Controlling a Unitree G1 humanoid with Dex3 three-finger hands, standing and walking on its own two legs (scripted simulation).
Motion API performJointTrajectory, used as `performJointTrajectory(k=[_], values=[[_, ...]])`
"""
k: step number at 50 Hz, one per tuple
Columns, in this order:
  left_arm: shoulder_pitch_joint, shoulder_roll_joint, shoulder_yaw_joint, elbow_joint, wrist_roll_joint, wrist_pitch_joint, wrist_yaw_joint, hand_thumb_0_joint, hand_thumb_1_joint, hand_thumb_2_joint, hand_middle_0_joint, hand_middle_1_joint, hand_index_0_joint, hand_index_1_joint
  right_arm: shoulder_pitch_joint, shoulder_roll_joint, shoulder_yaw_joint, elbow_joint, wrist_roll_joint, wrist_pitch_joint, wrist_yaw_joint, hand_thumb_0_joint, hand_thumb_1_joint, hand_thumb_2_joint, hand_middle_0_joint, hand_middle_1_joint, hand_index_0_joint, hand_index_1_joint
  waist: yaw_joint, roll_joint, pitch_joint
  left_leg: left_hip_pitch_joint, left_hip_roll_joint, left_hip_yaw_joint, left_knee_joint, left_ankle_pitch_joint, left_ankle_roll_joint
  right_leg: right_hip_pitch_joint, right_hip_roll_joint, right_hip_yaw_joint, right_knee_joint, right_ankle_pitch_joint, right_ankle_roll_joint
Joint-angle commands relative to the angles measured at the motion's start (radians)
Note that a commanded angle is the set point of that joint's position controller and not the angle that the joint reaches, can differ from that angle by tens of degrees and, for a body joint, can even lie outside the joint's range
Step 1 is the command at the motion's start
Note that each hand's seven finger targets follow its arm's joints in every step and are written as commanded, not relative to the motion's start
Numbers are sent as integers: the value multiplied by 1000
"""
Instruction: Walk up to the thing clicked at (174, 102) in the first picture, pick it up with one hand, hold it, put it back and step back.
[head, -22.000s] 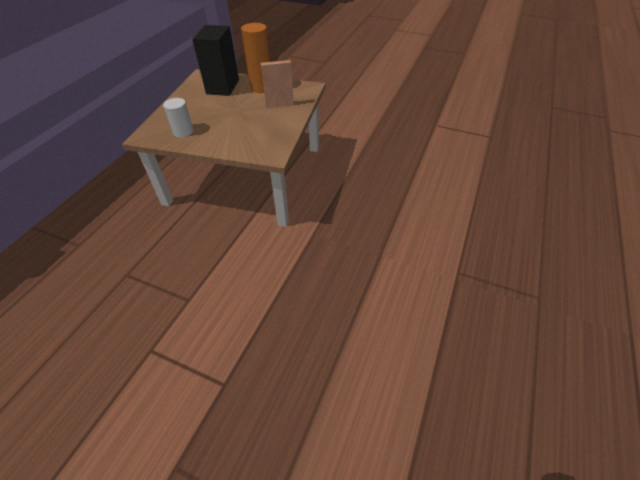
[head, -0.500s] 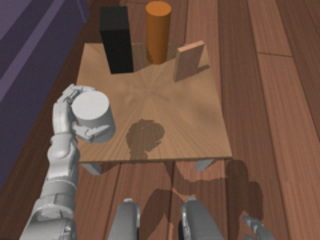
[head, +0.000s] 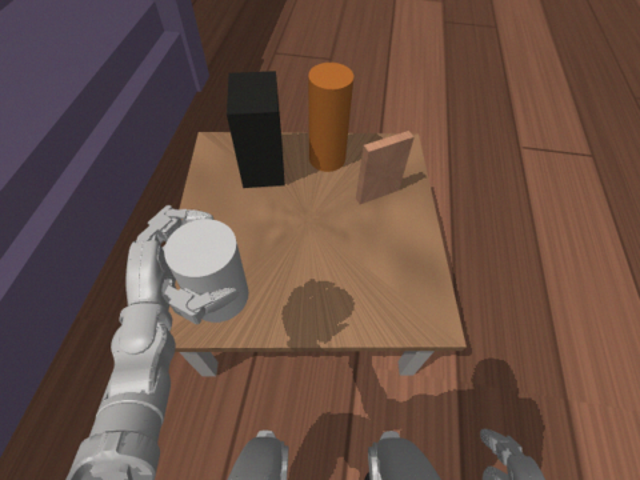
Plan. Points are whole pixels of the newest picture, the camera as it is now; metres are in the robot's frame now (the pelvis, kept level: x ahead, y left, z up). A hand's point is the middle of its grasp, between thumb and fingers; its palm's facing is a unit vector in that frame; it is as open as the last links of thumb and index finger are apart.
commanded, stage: lift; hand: left
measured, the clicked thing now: (211, 273) +0.37 +0.16 +0.01
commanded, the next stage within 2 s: hold in 0.46 s
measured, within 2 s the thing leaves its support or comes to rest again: neither
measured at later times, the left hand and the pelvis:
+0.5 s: hand (197, 254) +0.37 +0.17 +0.06, palm faces +0.12 -0.99 -0.01, open 11.6 cm; pelvis +0.01 +0.00 +0.02, yaw +0 degrees
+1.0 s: hand (192, 255) +0.36 +0.17 +0.07, palm faces +0.13 -0.99 -0.01, open 11.6 cm; pelvis +0.02 +0.00 +0.03, yaw +0 degrees
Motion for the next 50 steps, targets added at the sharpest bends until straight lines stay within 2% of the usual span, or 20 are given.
performJointTrajectory(k=[1,2,5,6,8,10,17,20,25,26,28,32,36,39,42,44,46,48,49,50], values=[[-354,141,38,-294,-26,-96,6,0,-63,1306,-1273,-1476,-1302,-1476,15,-148,-50,-110,2,-35,-19,0,-918,-901,200,300,200,300,-10,30,-369,243,-25,40,-187,240,32,219,17,-26,-162,266,-39],[-343,125,31,-284,-30,-94,5,0,-68,1316,-1269,-1480,-1299,-1481,13,-143,-47,-114,3,-35,-18,0,-916,-900,200,300,200,300,-10,16,-338,238,-25,40,-197,236,32,227,18,-27,-172,264,-37],[-372,161,48,-352,-27,-97,13,0,-82,1297,-1267,-1469,-1297,-1469,18,-140,-49,-109,3,-36,-22,0,-919,-901,200,300,200,300,1,53,-367,273,-28,45,-206,244,30,252,13,-21,-186,272,-36],[-321,119,26,-299,-30,-89,8,0,-73,1303,-1271,-1473,-1298,-1475,11,-138,-46,-116,2,-35,-19,0,-914,-900,200,300,200,300,-7,24,-345,266,-26,43,-213,249,31,260,16,-26,-188,274,-37],[-310,127,40,-281,-33,-86,4,0,-99,1299,-1259,-1467,-1286,-1470,6,-145,-52,-108,3,-37,-20,0,-921,-902,200,300,200,300,-2,13,-302,262,-26,49,-219,245,33,259,16,-22,-204,277,-34],[-363,147,48,-351,-33,-99,7,0,-80,1309,-1257,-1468,-1284,-1471,8,-140,-51,-122,2,-35,-20,0,-917,-901,200,300,200,300,3,24,-356,280,-29,49,-224,272,32,307,13,-19,-207,301,-33],[-320,125,35,-344,-31,-93,4,0,-37,1315,-1251,-1466,-1279,-1467,6,-141,-52,-121,1,-34,-19,0,-914,-900,200,300,200,300,-4,41,-328,332,-27,50,-250,297,27,307,16,-20,-226,320,-36],[-298,135,57,-330,-35,-91,7,0,-72,1301,-1251,-1461,-1278,-1464,9,-142,-55,-112,1,-36,-20,0,-920,-902,200,300,200,300,6,17,-318,319,-27,52,-255,306,30,338,15,-18,-236,334,-32],[-293,124,34,-338,-31,-95,-2,0,-56,1290,-1235,-1442,-1261,-1444,3,-149,-58,-118,-1,-34,-16,0,-918,-902,200,300,200,300,2,40,-302,354,-24,46,-268,348,25,327,17,-23,-235,349,-38],[-293,142,57,-365,-33,-99,-1,0,-46,1287,-1235,-1439,-1262,-1441,3,-147,-60,-119,0,-35,-16,0,-917,-902,200,300,200,300,13,38,-316,356,-26,48,-271,341,26,347,17,-20,-241,353,-36],[-285,114,33,-363,-37,-98,-5,0,-47,1301,-1253,-1454,-1278,-1457,2,-143,-56,-122,2,-34,-17,0,-918,-903,200,300,200,300,3,27,-302,355,-27,52,-278,323,27,355,16,-17,-252,344,-34],[-281,125,46,-351,-33,-93,2,0,-122,1237,-1160,-1382,-1178,-1393,6,-146,-60,-109,-3,-36,-16,0,-914,-904,200,300,200,300,4,30,-304,365,-26,52,-278,340,26,353,17,-18,-256,352,-34],[-274,129,42,-393,-30,-93,8,0,-114,1227,-1155,-1369,-1172,-1380,-1,-144,-59,-124,1,-33,-17,0,-912,-903,200,300,200,300,11,40,-323,388,-27,50,-289,353,23,369,16,-19,-257,362,-35],[-242,102,28,-340,-34,-80,2,0,-106,1231,-1159,-1371,-1176,-1382,0,-146,-59,-117,1,-35,-17,0,-914,-904,200,300,200,300,2,17,-282,380,-24,49,-294,361,24,365,18,-22,-265,365,-35],[-277,134,48,-400,-30,-87,8,0,-84,1244,-1167,-1383,-1185,-1393,-5,-147,-61,-125,2,-34,-17,0,-911,-904,200,300,200,300,11,40,-295,396,-26,50,-305,349,22,368,18,-22,-270,356,-35],[-228,90,21,-360,-36,-79,1,0,-75,1246,-1176,-1399,-1200,-1404,-9,-144,-58,-128,2,-36,-16,0,-914,-904,200,300,200,300,2,11,-263,379,-27,51,-307,331,24,375,18,-23,-278,344,-32],[-241,122,55,-375,-36,-83,8,0,-86,1253,-1184,-1409,-1208,-1414,-11,-144,-61,-120,3,-38,-15,0,-919,-905,200,300,200,300,14,21,-279,380,-29,55,-305,335,26,391,14,-17,-281,351,-30],[-246,110,29,-419,-32,-85,6,0,-80,1259,-1186,-1410,-1205,-1418,-15,-137,-56,-131,2,-37,-18,0,-920,-907,200,300,200,300,12,21,-302,390,-30,57,-307,338,28,410,12,-13,-289,364,-27],[-241,119,43,-404,-36,-82,7,0,-80,1256,-1184,-1408,-1204,-1416,-17,-144,-57,-131,5,-39,-21,0,-919,-906,200,300,200,300,10,13,-278,395,-30,59,-311,337,28,400,12,-13,-291,362,-28],[-203,91,19,-363,-32,-76,4,0,-101,1250,-1183,-1407,-1203,-1415,-19,-141,-56,-125,4,-39,-19,0,-920,-906,200,300,200,300,7,9,-258,390,-27,55,-315,342,26,390,15,-18,-287,356,-31]])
